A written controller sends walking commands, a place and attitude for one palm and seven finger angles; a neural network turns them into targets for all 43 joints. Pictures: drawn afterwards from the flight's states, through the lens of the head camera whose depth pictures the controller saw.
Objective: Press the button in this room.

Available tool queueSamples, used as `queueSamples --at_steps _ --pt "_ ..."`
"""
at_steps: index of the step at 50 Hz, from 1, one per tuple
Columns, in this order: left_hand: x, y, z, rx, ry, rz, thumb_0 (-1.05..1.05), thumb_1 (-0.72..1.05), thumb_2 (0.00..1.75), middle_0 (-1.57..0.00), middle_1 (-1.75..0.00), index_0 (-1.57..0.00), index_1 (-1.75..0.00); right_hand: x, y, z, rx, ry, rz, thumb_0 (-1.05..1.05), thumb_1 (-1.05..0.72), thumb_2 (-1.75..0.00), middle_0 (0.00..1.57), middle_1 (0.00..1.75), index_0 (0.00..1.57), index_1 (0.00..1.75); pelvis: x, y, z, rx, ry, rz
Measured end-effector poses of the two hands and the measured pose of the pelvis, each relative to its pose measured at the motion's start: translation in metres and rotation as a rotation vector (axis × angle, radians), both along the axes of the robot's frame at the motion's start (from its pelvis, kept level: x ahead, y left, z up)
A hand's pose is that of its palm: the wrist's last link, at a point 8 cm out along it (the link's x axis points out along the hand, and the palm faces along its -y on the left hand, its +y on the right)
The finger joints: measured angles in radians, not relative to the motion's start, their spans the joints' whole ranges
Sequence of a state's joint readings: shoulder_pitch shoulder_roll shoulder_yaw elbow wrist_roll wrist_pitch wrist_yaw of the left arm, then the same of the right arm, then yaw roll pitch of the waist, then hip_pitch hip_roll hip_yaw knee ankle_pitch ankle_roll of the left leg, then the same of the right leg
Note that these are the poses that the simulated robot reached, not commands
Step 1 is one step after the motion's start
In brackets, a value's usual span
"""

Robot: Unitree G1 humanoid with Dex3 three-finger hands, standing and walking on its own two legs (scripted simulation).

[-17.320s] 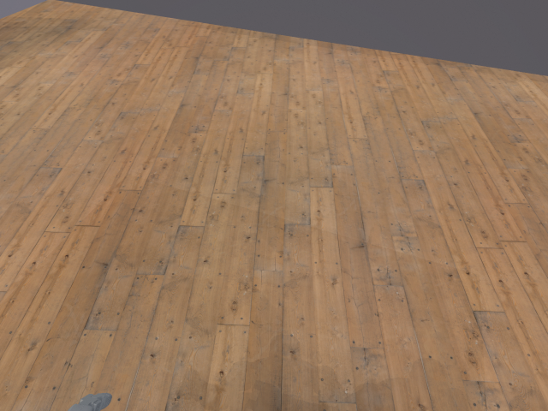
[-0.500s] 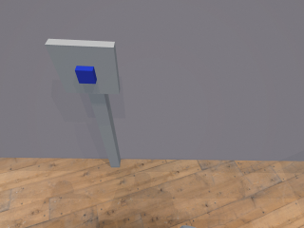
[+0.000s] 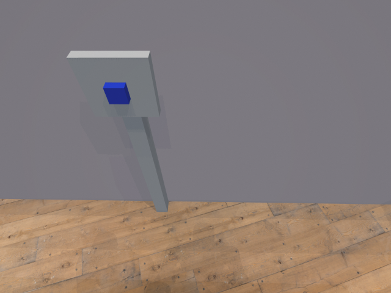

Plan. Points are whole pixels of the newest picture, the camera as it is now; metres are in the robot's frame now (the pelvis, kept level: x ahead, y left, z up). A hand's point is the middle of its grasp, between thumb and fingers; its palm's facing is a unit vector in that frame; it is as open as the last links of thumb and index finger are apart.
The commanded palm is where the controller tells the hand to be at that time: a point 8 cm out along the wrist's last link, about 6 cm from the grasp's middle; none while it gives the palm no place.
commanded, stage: come to a stop and stand still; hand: left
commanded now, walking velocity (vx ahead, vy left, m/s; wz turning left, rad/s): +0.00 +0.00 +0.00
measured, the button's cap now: (117, 92) +0.55 +0.24 +0.09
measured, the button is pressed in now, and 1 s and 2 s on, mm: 0 0 0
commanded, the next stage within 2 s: look again from close up in 1.40 s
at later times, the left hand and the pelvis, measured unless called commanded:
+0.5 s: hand out of the picture +0.04 +0.23 -0.17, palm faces -0.03 -0.97 -0.23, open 7.3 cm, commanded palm none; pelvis +0.01 +0.05 +0.00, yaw -2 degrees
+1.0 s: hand out of the picture +0.03 +0.19 -0.18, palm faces -0.02 -0.98 -0.20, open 7.3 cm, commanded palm none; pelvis +0.02 +0.01 +0.00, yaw -2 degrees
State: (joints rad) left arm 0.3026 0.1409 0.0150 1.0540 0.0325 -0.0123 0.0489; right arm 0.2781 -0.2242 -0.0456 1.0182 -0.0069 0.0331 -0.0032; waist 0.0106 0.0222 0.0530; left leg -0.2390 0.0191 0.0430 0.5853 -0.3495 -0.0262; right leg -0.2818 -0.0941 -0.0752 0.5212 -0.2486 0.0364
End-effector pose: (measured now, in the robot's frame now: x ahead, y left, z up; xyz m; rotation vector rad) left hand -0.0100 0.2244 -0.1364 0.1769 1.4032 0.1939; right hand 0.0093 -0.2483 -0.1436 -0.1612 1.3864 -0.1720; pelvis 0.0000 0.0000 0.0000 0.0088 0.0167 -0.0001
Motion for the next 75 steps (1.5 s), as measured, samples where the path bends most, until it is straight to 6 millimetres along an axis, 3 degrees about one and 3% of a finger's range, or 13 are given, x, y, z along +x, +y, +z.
queueSamples --at_steps 4,10,14,19,30,37,59,75 --pt "-0.001 0.025 -0.012 -0.003 -0.005 0.01 0.01 0.91 0.9 -0.21 -0.3 -0.21 -0.3 0.023 0.024 -0.001 -0.015 -0.101 0.045 0.0 -0.91 -0.9 0.19 0.29 0.19 0.3 -0.004 0.019 -0.008 -0.019 -0.027 0.006" --pt "0.012 0.051 -0.007 0.003 -0.058 -0.023 0.01 0.91 0.9 -0.2 -0.3 -0.2 -0.3 0.046 0.053 0.004 0.001 -0.202 0.054 0.0 -0.95 -0.9 0.19 0.3 0.2 0.3 -0.004 0.039 -0.006 -0.02 -0.052 -0.019" --pt "0.023 0.06 -0.003 0.006 -0.08 -0.052 0.01 0.91 0.9 -0.2 -0.3 -0.2 -0.3 0.049 0.062 0.007 0.008 -0.226 0.051 0.0 -0.95 -0.9 0.2 0.3 0.2 0.3 -0.002 0.046 -0.004 -0.014 -0.051 -0.031" --pt "0.035 0.064 -0.002 0.002 -0.09 -0.073 0.01 0.91 0.9 -0.2 -0.3 -0.2 -0.3 0.038 0.063 0.007 0.002 -0.193 0.037 0.0 -0.94 -0.9 0.2 0.3 0.2 0.3 0.002 0.05 -0.002 -0.009 -0.046 -0.038" --pt "0.049 0.047 -0.006 -0.021 -0.069 -0.089 0.0 0.91 0.9 -0.2 -0.3 -0.2 -0.3 -0.01 0.062 -0.002 0.015 -0.022 -0.018 0.0 -0.92 -0.9 0.2 0.3 0.2 0.3 0.011 0.043 -0.002 -0.007 -0.052 -0.04" --pt "0.049 0.032 -0.007 -0.029 -0.045 -0.084 0.01 0.92 0.9 -0.2 -0.3 -0.2 -0.3 -0.026 0.06 -0.004 0.033 0.04 -0.045 0.0 -0.91 -0.9 0.2 0.3 0.2 0.3 0.015 0.032 -0.002 -0.008 -0.049 -0.037" --pt "0.031 -0.002 -0.008 -0.046 -0.007 -0.041 0.01 0.92 0.9 -0.2 -0.3 -0.2 -0.3 0.006 0.03 -0.002 0.027 -0.003 -0.019 0.01 -0.92 -0.9 0.19 0.3 0.2 0.3 0.019 0.003 0.001 -0.01 -0.039 -0.026" --pt "0.023 -0.011 -0.01 -0.061 -0.003 -0.028 0.01 0.92 0.9 -0.2 -0.3 -0.2 -0.3 -0.003 0.028 0.001 0.029 0.022 -0.017 0.0 -0.91 -0.9 0.19 0.3 0.2 0.3 0.017 -0.004 0.002 -0.014 -0.037 -0.017"
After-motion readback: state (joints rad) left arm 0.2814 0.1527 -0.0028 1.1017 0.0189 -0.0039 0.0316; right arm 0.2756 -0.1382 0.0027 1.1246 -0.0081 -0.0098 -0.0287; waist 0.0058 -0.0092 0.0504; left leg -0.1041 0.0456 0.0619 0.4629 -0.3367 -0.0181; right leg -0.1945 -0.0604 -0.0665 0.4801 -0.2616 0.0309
